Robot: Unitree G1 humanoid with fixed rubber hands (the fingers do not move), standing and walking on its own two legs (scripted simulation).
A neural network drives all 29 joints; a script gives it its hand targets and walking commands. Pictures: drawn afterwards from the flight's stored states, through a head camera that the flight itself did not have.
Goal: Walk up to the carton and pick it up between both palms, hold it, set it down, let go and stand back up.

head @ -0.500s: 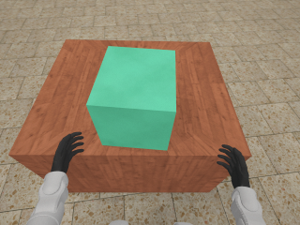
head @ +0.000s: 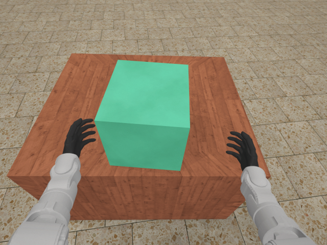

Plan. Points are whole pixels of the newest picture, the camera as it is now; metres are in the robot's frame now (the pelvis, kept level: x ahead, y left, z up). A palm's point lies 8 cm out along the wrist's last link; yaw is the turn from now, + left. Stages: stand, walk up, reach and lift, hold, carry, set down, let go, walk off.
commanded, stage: reach and lift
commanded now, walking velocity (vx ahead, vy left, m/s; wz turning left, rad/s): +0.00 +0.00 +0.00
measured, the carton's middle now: (149, 115) +0.54 +0.07 -0.05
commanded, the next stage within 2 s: none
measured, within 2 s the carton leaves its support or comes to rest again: neither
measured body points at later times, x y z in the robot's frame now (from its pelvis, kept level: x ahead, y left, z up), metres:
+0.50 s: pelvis +0.01 +0.00 +0.00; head +0.05 +0.01 +0.45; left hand +0.42 +0.25 +0.06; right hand +0.42 -0.19 +0.04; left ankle +0.01 +0.13 -0.72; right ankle +0.00 -0.10 -0.72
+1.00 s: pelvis +0.01 +0.00 -0.01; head +0.09 +0.01 +0.44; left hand +0.48 +0.26 +0.09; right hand +0.47 -0.21 +0.06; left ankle +0.01 +0.13 -0.72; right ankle +0.00 -0.10 -0.72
